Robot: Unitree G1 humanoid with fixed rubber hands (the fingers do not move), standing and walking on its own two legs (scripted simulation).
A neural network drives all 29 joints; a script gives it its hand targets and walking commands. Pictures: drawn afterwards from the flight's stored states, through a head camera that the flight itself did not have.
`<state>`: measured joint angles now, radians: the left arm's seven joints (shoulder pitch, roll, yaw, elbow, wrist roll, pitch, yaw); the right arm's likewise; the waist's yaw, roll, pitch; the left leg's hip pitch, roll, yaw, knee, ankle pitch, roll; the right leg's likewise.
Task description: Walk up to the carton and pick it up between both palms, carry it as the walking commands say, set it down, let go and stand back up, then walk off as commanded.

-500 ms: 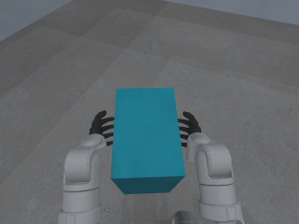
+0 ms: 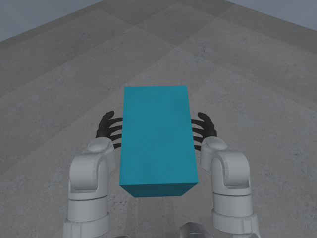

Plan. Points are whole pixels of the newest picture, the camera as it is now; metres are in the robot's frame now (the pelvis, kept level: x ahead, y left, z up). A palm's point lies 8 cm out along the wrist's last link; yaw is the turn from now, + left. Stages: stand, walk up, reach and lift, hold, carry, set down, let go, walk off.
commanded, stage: carry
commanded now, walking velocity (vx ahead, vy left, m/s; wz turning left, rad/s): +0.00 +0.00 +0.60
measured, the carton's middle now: (157, 149) +0.33 -0.01 +0.01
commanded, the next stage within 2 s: none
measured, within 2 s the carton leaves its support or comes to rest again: neither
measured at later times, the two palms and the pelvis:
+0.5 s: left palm (81, 185) +0.21 +0.14 +0.10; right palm (195, 157) +0.26 -0.09 +0.09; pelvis -0.05 -0.05 +0.01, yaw +19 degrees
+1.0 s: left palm out of the picture +0.05 +0.17 +0.10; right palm (171, 200) +0.18 -0.03 +0.07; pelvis -0.13 -0.10 +0.00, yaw +36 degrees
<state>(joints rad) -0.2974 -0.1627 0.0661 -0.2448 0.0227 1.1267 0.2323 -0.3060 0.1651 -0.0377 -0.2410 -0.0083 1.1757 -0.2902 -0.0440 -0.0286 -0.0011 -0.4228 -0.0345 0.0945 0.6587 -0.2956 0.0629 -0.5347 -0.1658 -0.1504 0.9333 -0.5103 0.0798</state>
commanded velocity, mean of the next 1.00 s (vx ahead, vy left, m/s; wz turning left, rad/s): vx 0.00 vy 0.00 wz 0.60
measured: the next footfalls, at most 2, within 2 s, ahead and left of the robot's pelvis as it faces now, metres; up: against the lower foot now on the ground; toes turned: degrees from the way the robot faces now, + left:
right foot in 0.28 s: +0.02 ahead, -0.14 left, +0.00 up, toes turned +4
left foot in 0.58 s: -0.05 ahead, +0.09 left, +0.00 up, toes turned +26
